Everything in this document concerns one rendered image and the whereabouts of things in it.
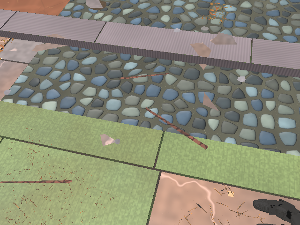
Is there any robot right hand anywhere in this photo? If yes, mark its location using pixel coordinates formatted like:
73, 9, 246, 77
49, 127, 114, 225
253, 199, 300, 225

